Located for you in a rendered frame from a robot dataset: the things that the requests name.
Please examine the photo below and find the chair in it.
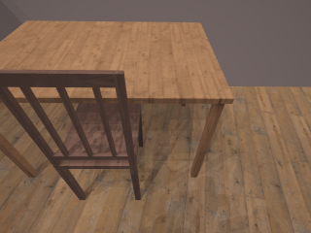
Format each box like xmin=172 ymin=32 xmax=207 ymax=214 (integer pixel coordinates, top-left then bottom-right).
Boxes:
xmin=0 ymin=69 xmax=144 ymax=200

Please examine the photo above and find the table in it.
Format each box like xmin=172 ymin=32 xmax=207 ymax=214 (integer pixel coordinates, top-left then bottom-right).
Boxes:
xmin=0 ymin=20 xmax=234 ymax=178

